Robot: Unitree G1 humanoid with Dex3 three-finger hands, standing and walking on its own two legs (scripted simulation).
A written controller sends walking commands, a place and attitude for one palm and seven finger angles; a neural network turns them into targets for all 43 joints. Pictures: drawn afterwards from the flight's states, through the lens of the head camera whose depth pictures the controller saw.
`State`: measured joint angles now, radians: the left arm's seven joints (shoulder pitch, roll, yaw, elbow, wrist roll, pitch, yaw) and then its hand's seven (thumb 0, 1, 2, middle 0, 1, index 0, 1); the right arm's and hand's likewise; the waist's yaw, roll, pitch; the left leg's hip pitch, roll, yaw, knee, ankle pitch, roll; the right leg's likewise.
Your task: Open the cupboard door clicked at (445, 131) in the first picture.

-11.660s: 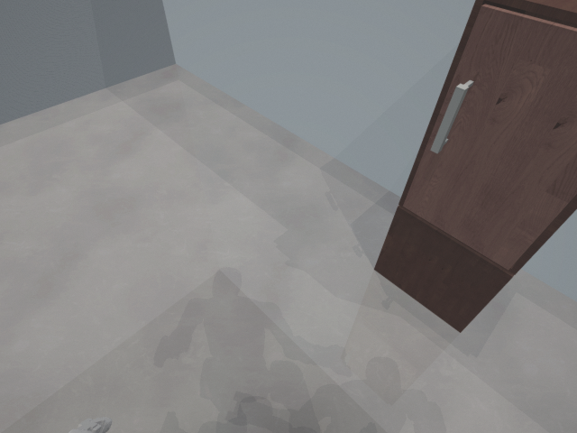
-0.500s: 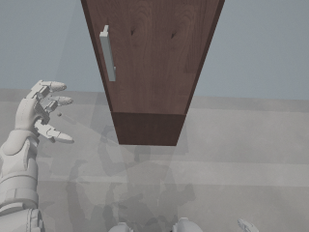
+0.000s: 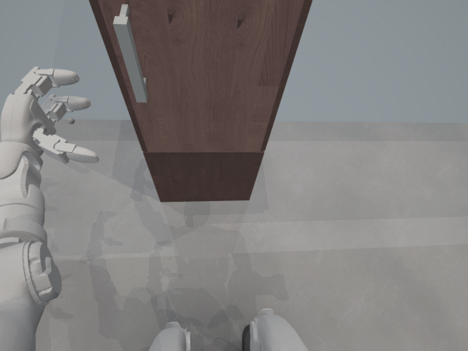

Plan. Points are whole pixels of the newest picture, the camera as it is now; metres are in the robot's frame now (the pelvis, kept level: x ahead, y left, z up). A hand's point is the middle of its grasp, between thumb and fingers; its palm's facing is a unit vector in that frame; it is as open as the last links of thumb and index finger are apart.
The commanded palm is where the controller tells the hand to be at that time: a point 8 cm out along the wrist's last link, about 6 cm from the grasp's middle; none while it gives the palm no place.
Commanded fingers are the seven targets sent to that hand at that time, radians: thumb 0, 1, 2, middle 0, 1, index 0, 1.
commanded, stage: move the hooked fingers beside the handle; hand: left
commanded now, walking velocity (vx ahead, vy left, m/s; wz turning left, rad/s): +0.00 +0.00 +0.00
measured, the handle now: (134, 58) +0.63 +0.16 +0.08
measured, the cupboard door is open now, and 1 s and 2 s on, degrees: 0 0 0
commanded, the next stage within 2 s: slide the fingers in behind the handle in 1.34 s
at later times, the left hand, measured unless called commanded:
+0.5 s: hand (94, 76) +0.57 +0.22 +0.08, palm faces -0.03 -1.00 +0.00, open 14.0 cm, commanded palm +0.56 +0.26 +0.07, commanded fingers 0.00 -0.50 0.30 -0.30 -1.20 -0.30 -1.20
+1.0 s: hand (99, 82) +0.56 +0.21 +0.08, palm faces -0.02 -1.00 -0.01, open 14.0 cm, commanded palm +0.55 +0.25 +0.07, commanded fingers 0.00 -0.50 0.30 -0.30 -1.20 -0.30 -1.20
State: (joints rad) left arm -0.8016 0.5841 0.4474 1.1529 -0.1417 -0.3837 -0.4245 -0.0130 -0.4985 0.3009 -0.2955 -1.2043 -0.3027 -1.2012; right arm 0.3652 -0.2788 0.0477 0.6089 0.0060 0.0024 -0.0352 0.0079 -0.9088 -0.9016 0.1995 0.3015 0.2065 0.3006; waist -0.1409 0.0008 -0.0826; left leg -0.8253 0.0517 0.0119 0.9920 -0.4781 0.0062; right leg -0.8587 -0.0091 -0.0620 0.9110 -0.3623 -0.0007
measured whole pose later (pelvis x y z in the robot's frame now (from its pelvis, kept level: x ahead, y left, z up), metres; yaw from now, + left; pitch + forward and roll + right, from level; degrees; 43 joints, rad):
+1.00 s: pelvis +0.03 +0.01 +0.00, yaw -1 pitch +24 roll -4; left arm -0.98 0.62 0.46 1.21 -0.05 -0.35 -0.31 -0.01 -0.50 0.30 -0.29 -1.20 -0.30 -1.20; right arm 0.43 -0.26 0.05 0.58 -0.04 0.12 0.02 0.00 -0.91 -0.90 0.20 0.30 0.21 0.30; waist -0.22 0.03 -0.10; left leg -0.91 0.07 0.00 1.01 -0.52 0.02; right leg -0.92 0.01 -0.07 0.88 -0.38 0.01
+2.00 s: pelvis +0.02 +0.02 -0.01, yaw -2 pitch +25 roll -4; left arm -1.07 0.61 0.43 1.25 -0.02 -0.35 -0.23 -0.01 -0.50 0.30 -0.30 -1.20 -0.30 -1.20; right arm 0.45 -0.26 0.06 0.59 -0.05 0.09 0.03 0.00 -0.91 -0.90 0.20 0.30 0.21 0.30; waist -0.25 0.04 -0.09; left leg -0.98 0.06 0.01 1.06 -0.52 0.02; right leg -1.00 0.01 -0.06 0.93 -0.37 0.02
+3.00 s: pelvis +0.02 +0.00 -0.01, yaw +0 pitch +24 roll -3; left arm -1.02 0.47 0.35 1.22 -0.04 -0.41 -0.10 -0.01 -0.50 0.30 -0.22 -1.18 -0.24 -1.18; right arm 0.44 -0.26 0.03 0.64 -0.06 0.07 0.05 0.00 -0.91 -0.90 0.20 0.30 0.21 0.30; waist -0.21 0.05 -0.10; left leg -0.94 0.05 -0.01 1.03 -0.51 0.01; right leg -0.96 0.00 -0.07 0.93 -0.39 0.00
